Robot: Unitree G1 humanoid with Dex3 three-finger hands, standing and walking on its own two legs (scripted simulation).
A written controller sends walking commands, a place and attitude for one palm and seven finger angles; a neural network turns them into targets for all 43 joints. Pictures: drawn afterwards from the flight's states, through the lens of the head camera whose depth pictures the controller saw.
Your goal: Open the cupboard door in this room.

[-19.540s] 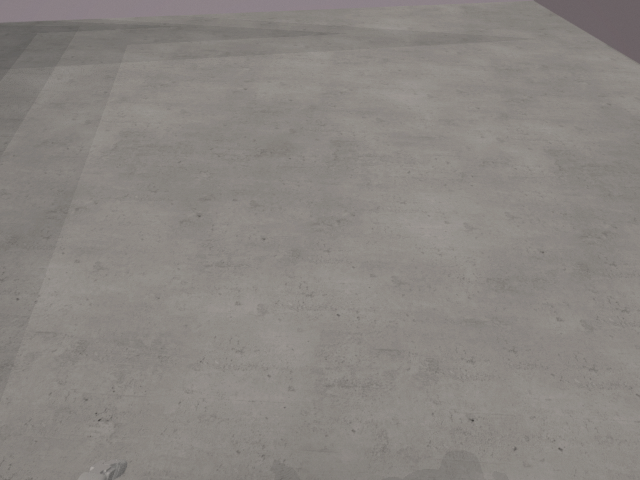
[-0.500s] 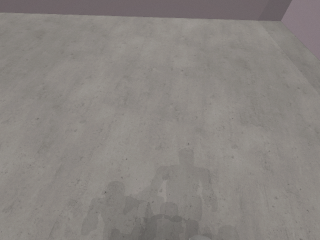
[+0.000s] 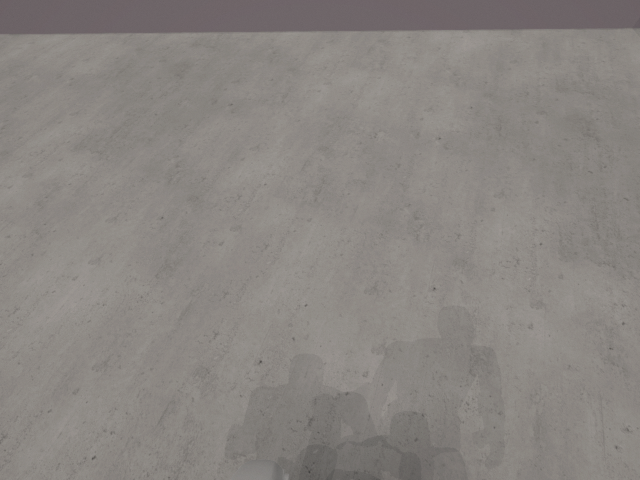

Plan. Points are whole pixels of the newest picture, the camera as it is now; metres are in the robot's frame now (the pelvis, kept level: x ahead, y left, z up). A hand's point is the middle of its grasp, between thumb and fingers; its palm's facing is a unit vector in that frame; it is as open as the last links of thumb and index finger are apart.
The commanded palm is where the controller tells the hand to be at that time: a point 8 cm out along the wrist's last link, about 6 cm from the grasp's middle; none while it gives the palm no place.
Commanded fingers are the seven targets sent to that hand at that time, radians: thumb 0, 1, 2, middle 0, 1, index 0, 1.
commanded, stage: turn or walk to find it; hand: left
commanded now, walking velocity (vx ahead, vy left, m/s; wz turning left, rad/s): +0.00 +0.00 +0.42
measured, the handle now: out of the picture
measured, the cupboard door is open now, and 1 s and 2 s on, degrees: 0 0 0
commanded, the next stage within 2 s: none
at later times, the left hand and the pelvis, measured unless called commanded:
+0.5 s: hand out of the picture +0.01 +0.26 -0.17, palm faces +0.23 -0.94 -0.25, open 7.4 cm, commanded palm none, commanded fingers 0.00 0.90 0.90 -0.20 -0.30 -0.20 -0.30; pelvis -0.02 +0.04 +0.00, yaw +11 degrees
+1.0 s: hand out of the picture -0.07 +0.19 -0.16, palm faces +0.44 -0.86 -0.25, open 7.3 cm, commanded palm none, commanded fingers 0.00 0.90 0.90 -0.20 -0.30 -0.20 -0.30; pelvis -0.03 +0.00 +0.00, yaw +26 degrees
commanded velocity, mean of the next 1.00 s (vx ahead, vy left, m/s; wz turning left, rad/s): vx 0.00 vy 0.00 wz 0.42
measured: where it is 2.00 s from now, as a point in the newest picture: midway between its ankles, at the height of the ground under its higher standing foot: outside the picture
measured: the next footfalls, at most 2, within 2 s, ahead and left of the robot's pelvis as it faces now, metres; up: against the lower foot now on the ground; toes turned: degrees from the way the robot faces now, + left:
left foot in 0.20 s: +0.01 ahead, +0.15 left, +0.00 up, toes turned +9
right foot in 0.64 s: +0.05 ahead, -0.08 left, +0.00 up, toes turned +11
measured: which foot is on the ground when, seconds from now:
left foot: up 0.00-0.18, down 0.20-0.66, up 0.68-1.00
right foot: down 0.00-0.20, up 0.22-0.62, down 0.64-1.00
